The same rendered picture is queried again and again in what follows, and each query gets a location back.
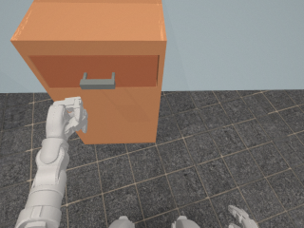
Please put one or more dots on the left robot hand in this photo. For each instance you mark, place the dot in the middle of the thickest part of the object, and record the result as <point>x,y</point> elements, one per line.
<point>60,123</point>

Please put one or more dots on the handle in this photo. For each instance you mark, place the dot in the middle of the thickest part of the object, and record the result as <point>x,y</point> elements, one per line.
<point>98,83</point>

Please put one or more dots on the robot left thigh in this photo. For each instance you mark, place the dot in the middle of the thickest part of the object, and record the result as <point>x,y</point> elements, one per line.
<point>122,223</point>

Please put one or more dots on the robot left forearm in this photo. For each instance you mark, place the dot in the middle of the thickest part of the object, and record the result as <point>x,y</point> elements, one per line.
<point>45,197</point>

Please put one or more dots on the robot right shin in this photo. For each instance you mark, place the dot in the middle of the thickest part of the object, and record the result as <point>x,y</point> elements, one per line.
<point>182,217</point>

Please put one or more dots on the cabinet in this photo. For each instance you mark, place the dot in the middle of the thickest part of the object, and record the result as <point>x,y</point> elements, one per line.
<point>126,114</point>

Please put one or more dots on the right robot hand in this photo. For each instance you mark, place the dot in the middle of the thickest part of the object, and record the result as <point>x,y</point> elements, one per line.
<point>242,217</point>

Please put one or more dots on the drawer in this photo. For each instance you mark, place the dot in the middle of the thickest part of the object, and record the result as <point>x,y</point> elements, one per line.
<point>67,71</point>

